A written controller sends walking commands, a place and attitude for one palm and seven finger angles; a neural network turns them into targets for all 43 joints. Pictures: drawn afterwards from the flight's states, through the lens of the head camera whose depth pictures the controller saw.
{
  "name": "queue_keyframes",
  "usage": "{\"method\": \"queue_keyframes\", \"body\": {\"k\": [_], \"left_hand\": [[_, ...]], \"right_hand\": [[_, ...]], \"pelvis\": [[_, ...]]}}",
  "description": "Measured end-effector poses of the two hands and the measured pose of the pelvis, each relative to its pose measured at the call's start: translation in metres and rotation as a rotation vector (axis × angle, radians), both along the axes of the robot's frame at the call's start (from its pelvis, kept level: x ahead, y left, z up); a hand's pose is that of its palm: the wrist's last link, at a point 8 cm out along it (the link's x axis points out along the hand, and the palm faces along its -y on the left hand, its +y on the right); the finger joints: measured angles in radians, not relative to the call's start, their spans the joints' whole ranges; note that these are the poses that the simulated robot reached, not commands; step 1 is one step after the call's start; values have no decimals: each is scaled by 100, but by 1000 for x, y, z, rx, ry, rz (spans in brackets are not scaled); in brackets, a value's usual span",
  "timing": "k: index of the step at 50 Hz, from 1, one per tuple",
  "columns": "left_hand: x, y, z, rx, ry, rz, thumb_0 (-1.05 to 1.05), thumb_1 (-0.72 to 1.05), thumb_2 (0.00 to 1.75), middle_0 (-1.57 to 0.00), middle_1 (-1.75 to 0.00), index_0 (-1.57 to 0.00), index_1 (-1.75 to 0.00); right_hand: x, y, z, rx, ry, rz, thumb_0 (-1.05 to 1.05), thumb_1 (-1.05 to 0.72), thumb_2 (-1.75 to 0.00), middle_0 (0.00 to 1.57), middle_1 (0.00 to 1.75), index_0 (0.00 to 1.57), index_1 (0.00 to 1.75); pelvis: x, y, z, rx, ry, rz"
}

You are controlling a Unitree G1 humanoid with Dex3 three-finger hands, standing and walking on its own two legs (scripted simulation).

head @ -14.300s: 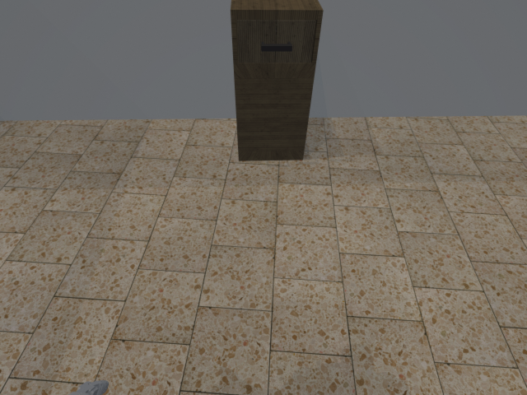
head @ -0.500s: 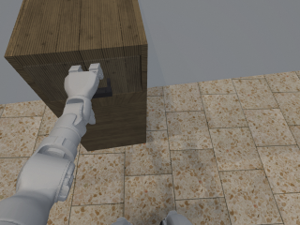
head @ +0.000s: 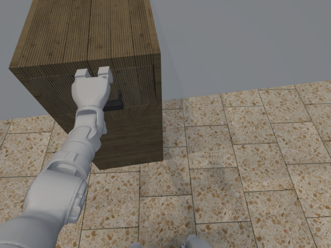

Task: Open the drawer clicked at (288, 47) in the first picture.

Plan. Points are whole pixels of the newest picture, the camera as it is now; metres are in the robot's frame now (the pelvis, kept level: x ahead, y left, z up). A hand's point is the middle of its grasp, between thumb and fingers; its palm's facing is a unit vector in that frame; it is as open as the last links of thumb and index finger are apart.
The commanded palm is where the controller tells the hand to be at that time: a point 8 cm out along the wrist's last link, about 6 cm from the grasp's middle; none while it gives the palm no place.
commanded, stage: move the hooked fingers above the handle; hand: left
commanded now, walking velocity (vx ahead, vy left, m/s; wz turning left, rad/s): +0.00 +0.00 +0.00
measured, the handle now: (100, 101) +0.55 +0.16 -0.04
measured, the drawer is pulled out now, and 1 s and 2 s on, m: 0.00 0.00 0.00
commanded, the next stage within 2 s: lower the fingers behind the handle in 0.86 s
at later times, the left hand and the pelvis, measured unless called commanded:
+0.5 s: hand (105, 97) +0.51 +0.13 +0.03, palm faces +0.13 +0.02 -0.99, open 13.9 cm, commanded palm +0.47 +0.17 +0.07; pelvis -0.01 +0.00 -0.01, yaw +0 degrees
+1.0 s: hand (98, 101) +0.51 +0.15 +0.01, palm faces +0.10 -0.06 -0.99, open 13.9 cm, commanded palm +0.49 +0.16 +0.06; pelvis -0.01 +0.01 -0.01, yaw +1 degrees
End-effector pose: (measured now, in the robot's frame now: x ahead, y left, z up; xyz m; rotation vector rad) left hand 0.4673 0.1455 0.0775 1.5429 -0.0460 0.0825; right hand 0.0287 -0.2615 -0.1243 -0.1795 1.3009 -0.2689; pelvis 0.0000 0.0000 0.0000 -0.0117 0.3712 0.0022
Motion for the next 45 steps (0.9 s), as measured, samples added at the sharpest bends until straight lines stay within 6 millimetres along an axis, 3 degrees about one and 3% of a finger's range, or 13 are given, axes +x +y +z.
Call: {"method": "queue_keyframes", "body": {"k": [5, 8, 10, 13, 18, 24, 27, 31, 35, 41, 45], "left_hand": [[-5, 40, -7, 76, 91, 214, 0, -49, 30, -32, -120, -31, -120], [-9, 50, -6, 38, 194, 242, 0, -49, 30, -32, -120, -31, -120], [-10, 43, -4, 9, 239, 175, 0, -49, 30, -32, -120, -31, -120], [-9, 16, -1, -21, 246, 2, -1, -49, 30, -32, -120, -32, -120], [1, -23, 7, -81, 84, -172, 0, -49, 30, -33, -120, -32, -120], [13, -21, 2, 21, -68, -28, 0, -49, 30, -36, -125, -31, -120], [11, -8, -7, 71, 18, 110, 0, -49, 30, -37, -126, -31, -120], [8, 26, -12, 25, 182, 267, 0, -49, 30, -35, -124, -31, -120], [5, 44, -2, 10, 255, 192, 0, -49, 30, -34, -122, -32, -120], [-2, 22, -5, -23, 216, -78, 0, -49, 30, -33, -121, -31, -120], [1, 6, -15, -68, 114, -130, 0, -49, 30, -32, -120, -31, -120]], "right_hand": [[-2, 4, -5, 41, 29, -14, 0, -91, -89, 20, 30, 20, 30], [-3, 5, 1, 42, 42, -15, 0, -91, -89, 20, 30, 20, 30], [-4, 4, 5, 29, 45, -3, 0, -91, -89, 20, 30, 21, 30], [-4, -1, 10, -5, 39, 16, 0, -91, -89, 20, 30, 21, 30], [-8, -11, 8, -49, 19, 12, 0, -91, -89, 20, 30, 21, 30], [-16, -6, -6, -16, 35, -15, 0, -91, -89, 20, 30, 20, 30], [-19, 2, -9, 27, 49, -46, 0, -91, -89, 20, 30, 20, 30], [-20, 12, -4, 48, 47, -77, 0, -91, -89, 20, 30, 20, 30], [-22, 13, 5, 22, 39, -58, 0, -91, -89, 20, 30, 21, 30], [-25, 0, 9, -35, 61, 0, 0, -90, -89, 21, 30, 21, 30], [-26, -7, 6, -61, 60, 7, 0, -91, -89, 20, 30, 21, 30]], "pelvis": [[-3, -3, 4, 4, -5, 0], [-2, -4, 9, 2, -22, 15], [0, -5, 12, -1, -34, 29], [2, -5, 11, -5, -39, 46], [1, -3, 1, -7, -7, 34], [-6, -1, -7, 1, 28, -1], [-8, 0, -3, 6, 22, -16], [-8, -2, 5, 9, -1, -21], [-5, -3, 10, 1, -16, 1], [-1, 0, 3, -14, -7, 38], [-2, 4, -6, -19, 25, 38]]}}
